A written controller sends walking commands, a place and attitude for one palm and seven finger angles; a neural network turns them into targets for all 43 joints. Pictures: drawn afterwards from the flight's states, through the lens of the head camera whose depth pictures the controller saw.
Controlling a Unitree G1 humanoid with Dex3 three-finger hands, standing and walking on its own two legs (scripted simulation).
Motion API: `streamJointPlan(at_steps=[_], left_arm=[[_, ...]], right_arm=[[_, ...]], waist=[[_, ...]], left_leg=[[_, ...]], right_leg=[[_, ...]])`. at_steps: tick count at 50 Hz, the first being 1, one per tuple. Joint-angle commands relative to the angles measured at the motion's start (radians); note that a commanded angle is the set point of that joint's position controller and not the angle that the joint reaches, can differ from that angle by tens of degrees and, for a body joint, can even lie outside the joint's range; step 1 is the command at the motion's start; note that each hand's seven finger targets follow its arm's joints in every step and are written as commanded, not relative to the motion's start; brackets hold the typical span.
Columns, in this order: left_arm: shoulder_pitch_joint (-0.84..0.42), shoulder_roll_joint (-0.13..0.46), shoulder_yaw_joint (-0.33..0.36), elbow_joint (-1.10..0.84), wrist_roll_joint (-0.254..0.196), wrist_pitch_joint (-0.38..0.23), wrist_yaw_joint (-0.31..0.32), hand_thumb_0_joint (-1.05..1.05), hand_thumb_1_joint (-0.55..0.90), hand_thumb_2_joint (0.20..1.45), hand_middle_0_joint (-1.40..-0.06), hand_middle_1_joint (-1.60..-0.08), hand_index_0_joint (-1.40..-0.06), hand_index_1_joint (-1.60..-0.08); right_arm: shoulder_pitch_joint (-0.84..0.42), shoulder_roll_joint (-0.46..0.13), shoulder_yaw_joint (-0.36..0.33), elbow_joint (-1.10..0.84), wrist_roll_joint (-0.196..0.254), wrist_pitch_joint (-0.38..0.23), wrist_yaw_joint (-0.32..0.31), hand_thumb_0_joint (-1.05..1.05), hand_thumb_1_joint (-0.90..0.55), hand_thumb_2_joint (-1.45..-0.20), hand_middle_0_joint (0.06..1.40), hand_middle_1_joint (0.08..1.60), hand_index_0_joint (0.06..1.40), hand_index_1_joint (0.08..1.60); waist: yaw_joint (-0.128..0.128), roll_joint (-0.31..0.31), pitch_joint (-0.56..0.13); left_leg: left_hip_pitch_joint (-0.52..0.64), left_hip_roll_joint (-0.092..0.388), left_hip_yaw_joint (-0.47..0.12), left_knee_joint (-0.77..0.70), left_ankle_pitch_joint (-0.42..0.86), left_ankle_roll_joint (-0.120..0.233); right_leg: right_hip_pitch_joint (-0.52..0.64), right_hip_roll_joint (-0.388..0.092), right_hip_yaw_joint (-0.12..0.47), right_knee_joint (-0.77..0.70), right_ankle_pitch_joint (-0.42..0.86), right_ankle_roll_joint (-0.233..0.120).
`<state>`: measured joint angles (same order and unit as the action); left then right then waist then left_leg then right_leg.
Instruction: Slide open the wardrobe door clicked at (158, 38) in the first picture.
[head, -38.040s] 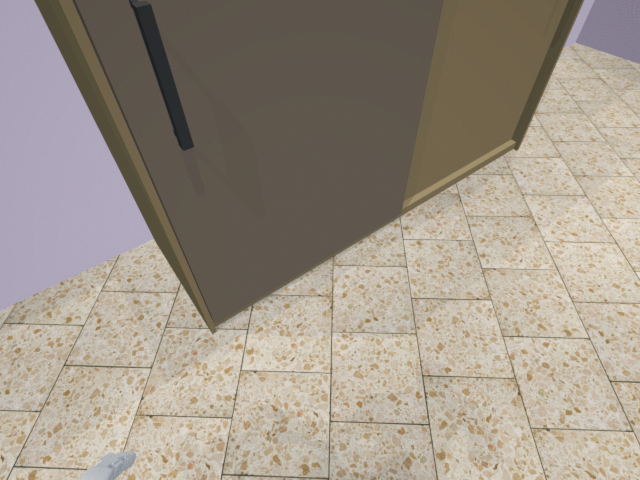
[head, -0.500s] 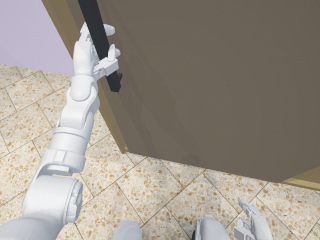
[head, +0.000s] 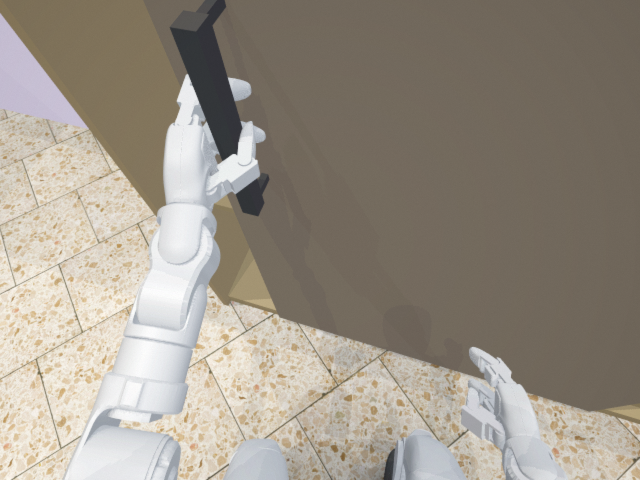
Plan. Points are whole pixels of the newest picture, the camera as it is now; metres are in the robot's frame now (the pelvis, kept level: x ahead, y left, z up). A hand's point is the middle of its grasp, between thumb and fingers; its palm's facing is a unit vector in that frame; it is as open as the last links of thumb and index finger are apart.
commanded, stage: step sideways, sliding the door along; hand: left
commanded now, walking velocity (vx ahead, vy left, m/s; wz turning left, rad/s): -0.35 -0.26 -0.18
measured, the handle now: (237, 126) +0.44 +0.19 +0.14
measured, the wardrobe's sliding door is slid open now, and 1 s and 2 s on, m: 0.19 0.49 0.60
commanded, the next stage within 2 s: stop walking and hold the door there in 1.76 s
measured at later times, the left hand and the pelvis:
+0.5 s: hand (438, 209) +0.36 -0.03 +0.14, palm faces -0.03 -0.99 -0.15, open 6.5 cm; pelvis -0.02 -0.12 +0.00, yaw -7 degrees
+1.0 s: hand (565, 235) +0.35 -0.14 +0.15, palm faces +0.11 -0.99 -0.11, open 6.4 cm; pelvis -0.08 -0.27 +0.00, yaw -10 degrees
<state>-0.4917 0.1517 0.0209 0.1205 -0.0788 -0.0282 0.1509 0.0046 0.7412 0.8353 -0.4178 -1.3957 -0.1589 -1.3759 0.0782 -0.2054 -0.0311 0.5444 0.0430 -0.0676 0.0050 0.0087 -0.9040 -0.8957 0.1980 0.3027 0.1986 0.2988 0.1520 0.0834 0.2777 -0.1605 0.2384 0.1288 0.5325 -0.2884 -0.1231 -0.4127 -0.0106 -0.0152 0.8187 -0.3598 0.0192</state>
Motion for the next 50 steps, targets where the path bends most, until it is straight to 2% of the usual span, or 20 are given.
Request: streamJointPlan(at_steps=[1,2,4,6,9,13,14,15,16,20,27,30,33,38,39,40,41,43,47,50], left_arm=[[-0.397,-0.061,-0.226,-0.436,0.038,-0.152,-0.082,0.0,0.9,0.9,-0.45,-1.4,-0.45,-1.4],[-0.375,-0.046,-0.22,-0.452,0.043,-0.156,-0.08,0.0,0.9,0.9,-0.45,-1.4,-0.45,-1.4],[-0.319,0.039,-0.187,-0.465,0.051,-0.161,-0.067,0.0,0.9,0.9,-0.45,-1.4,-0.45,-1.4],[-0.188,0.039,-0.183,-0.49,0.041,-0.16,-0.062,0.0,0.9,0.9,-0.45,-1.4,-0.45,-1.4],[-0.279,-0.053,-0.249,-0.604,0.031,-0.197,-0.051,0.0,0.9,0.9,-0.45,-1.4,-0.45,-1.4],[-0.262,0.125,-0.075,-0.569,0.049,-0.238,-0.03,0.0,0.9,0.9,-0.45,-1.4,-0.45,-1.4],[-0.245,0.072,-0.126,-0.531,0.046,-0.235,-0.048,0.0,0.9,0.9,-0.45,-1.4,-0.45,-1.4],[-0.243,0.034,-0.144,-0.537,0.038,-0.231,-0.07,0.0,0.9,0.9,-0.45,-1.4,-0.45,-1.4],[-0.243,0.028,-0.134,-0.501,0.054,-0.223,-0.084,0.0,0.9,0.9,-0.45,-1.4,-0.45,-1.4],[-0.302,0.051,-0.076,-0.411,0.062,-0.18,-0.082,0.0,0.9,0.9,-0.45,-1.4,-0.45,-1.4],[-0.234,0.154,0.016,-0.366,0.047,-0.163,-0.075,0.0,0.9,0.9,-0.45,-1.4,-0.45,-1.4],[-0.188,0.287,0.107,-0.366,0.044,-0.149,-0.049,0.0,0.9,0.9,-0.45,-1.4,-0.45,-1.4],[-0.212,0.213,0.06,-0.39,0.028,-0.13,-0.042,0.0,0.9,0.9,-0.45,-1.4,-0.45,-1.4],[-0.316,0.266,0.116,-0.336,0.018,-0.147,-0.029,0.0,0.9,0.9,-0.45,-1.4,-0.45,-1.4],[-0.35,0.238,0.083,-0.333,0.011,-0.15,-0.04,0.0,0.9,0.9,-0.45,-1.4,-0.45,-1.4],[-0.379,0.189,0.041,-0.336,0.0,-0.146,-0.053,0.0,0.9,0.9,-0.45,-1.4,-0.45,-1.4],[-0.405,0.149,-0.003,-0.298,0.008,-0.132,-0.068,0.0,0.9,0.9,-0.45,-1.4,-0.45,-1.4],[-0.475,0.104,-0.045,-0.269,0.008,-0.113,-0.092,0.0,0.9,0.9,-0.45,-1.4,-0.45,-1.4],[-0.502,0.125,-0.025,-0.166,0.003,-0.079,-0.075,0.0,0.9,0.9,-0.45,-1.4,-0.45,-1.4],[-0.538,0.083,-0.072,-0.147,-0.001,-0.071,-0.073,0.0,0.9,0.9,-0.45,-1.4,-0.45,-1.4]], right_arm=[[-0.07,-0.109,-0.022,-0.159,0.014,-0.059,-0.007,0.0,-0.9,-0.9,0.2,0.3,0.2,0.3],[-0.072,-0.096,-0.014,-0.162,0.026,-0.061,-0.01,0.0,-0.9,-0.9,0.2,0.3,0.2,0.3],[-0.092,-0.048,0.003,-0.163,0.024,-0.061,-0.036,0.0,-0.9,-0.9,0.2,0.3,0.2,0.3],[-0.068,-0.051,0.003,-0.133,0.005,-0.077,-0.051,0.0,-0.9,-0.9,0.2,0.3,0.2,0.3],[-0.084,-0.032,0.025,-0.095,0.004,-0.071,-0.041,0.0,-0.9,-0.9,0.2,0.3,0.2,0.3],[-0.084,-0.081,-0.014,-0.076,-0.015,0.003,-0.063,0.0,-0.9,-0.9,0.2,0.3,0.2,0.3],[-0.073,-0.085,-0.024,-0.086,-0.018,0.021,-0.061,0.0,-0.9,-0.9,0.2,0.3,0.2,0.3],[-0.076,-0.12,-0.042,-0.106,-0.029,0.019,-0.053,0.0,-0.9,-0.9,0.2,0.3,0.2,0.3],[-0.076,-0.114,-0.038,-0.119,-0.035,0.022,-0.032,0.0,-0.9,-0.9,0.2,0.3,0.2,0.3],[-0.08,-0.115,-0.035,-0.104,-0.027,0.005,-0.014,0.0,-0.9,-0.9,0.2,0.3,0.2,0.3],[-0.044,-0.109,-0.027,-0.115,0.009,-0.011,-0.032,0.0,-0.9,-0.9,0.2,0.3,0.2,0.3],[-0.105,-0.053,0.003,-0.128,-0.001,-0.017,-0.06,0.0,-0.9,-0.9,0.2,0.3,0.2,0.3],[-0.059,-0.07,0.003,-0.071,-0.01,-0.02,-0.073,0.0,-0.9,-0.9,0.2,0.3,0.2,0.3],[-0.007,-0.111,-0.011,-0.025,-0.01,0.011,-0.099,0.0,-0.9,-0.9,0.2,0.3,0.2,0.3],[0.004,-0.124,-0.018,-0.033,-0.016,0.014,-0.103,0.0,-0.9,-0.9,0.2,0.3,0.2,0.3],[-0.02,-0.169,-0.036,-0.059,-0.023,0.01,-0.1,0.0,-0.9,-0.9,0.2,0.3,0.2,0.3],[-0.037,-0.135,-0.024,-0.058,-0.022,0.012,-0.082,0.0,-0.9,-0.9,0.2,0.3,0.2,0.3],[-0.073,-0.123,-0.018,-0.059,-0.021,0.01,-0.058,0.0,-0.9,-0.9,0.2,0.3,0.2,0.3],[-0.006,-0.174,-0.037,-0.031,-0.006,0.029,-0.056,0.0,-0.9,-0.9,0.2,0.3,0.2,0.3],[0.015,-0.177,-0.032,-0.046,0.007,0.028,-0.054,0.0,-0.9,-0.9,0.2,0.3,0.2,0.3]], waist=[[-0.161,0.158,-0.628],[-0.15,0.068,-0.644],[-0.142,-0.28,-0.656],[-0.1,-0.395,-0.666],[-0.15,-0.311,-0.674],[-0.166,-0.234,-0.745],[-0.177,-0.165,-0.753],[-0.17,0.066,-0.754],[-0.158,0.159,-0.743],[-0.15,0.238,-0.606],[-0.163,0.065,-0.594],[-0.109,-0.332,-0.609],[-0.129,-0.289,-0.645],[-0.162,-0.2,-0.699],[-0.174,-0.113,-0.699],[-0.162,0.155,-0.669],[-0.142,0.196,-0.635],[-0.134,0.233,-0.614],[-0.149,0.212,-0.566],[-0.174,0.19,-0.598]], left_leg=[[0.344,0.146,-0.015,0.138,0.917,0.152],[0.274,0.085,-0.003,0.225,0.758,0.13],[-0.1,-0.128,0.014,0.43,-0.145,0.102],[-0.211,-0.193,-0.116,0.573,-0.404,0.074],[-0.273,-0.158,-0.16,0.347,-0.339,0.073],[0.066,-0.08,-0.074,-0.029,0.131,0.062],[0.26,0.027,-0.149,-0.077,0.491,0.113],[0.432,0.26,-0.353,-0.074,1.007,0.23],[0.416,0.358,-0.376,-0.066,1.165,0.312],[0.412,0.269,-0.165,-0.033,0.983,0.254],[0.232,0.118,0.012,0.103,0.701,0.116],[-0.198,-0.163,-0.006,0.508,-0.356,0.113],[-0.262,-0.135,-0.123,0.537,-0.338,0.069],[-0.032,-0.127,-0.047,-0.009,-0.007,0.092],[0.147,-0.043,-0.13,-0.103,0.178,0.138],[0.281,0.212,-0.406,-0.13,0.504,0.247],[0.267,0.342,-0.502,-0.161,0.689,0.318],[0.191,0.295,-0.4,-0.157,0.466,0.314],[0.25,0.183,-0.158,-0.059,0.685,0.243],[0.253,0.129,-0.108,-0.004,0.7,0.189]], right_leg=[[0.158,0.013,-0.049,-0.271,0.229,-0.003],[0.255,0.0,-0.047,-0.36,0.452,-0.006],[0.46,-0.239,0.189,-0.311,1.316,-0.104],[0.458,-0.289,0.286,-0.291,1.365,-0.148],[0.564,-0.288,0.271,-0.257,1.307,-0.197],[0.414,-0.203,0.176,-0.185,1.069,-0.136],[0.222,-0.158,0.142,-0.131,0.831,-0.085],[-0.023,-0.043,0.072,-0.035,0.265,-0.002],[-0.099,-0.006,0.102,0.135,-0.183,0.008],[-0.211,-0.028,0.098,0.148,-0.093,0.008],[0.228,0.028,-0.071,-0.393,0.265,0.006],[0.358,-0.289,0.222,-0.381,1.097,-0.159],[0.406,-0.281,0.231,-0.343,0.888,-0.212],[0.356,-0.194,0.117,-0.248,0.675,-0.137],[0.165,-0.141,0.082,-0.168,0.485,-0.086],[-0.096,-0.019,0.008,-0.034,0.136,-0.002],[-0.148,0.011,0.061,0.165,-0.1,0.011],[-0.157,-0.021,0.104,0.278,-0.064,-0.001],[-0.082,-0.035,0.014,-0.008,-0.023,-0.006],[0.089,0.024,-0.093,-0.243,0.021,-0.003]])
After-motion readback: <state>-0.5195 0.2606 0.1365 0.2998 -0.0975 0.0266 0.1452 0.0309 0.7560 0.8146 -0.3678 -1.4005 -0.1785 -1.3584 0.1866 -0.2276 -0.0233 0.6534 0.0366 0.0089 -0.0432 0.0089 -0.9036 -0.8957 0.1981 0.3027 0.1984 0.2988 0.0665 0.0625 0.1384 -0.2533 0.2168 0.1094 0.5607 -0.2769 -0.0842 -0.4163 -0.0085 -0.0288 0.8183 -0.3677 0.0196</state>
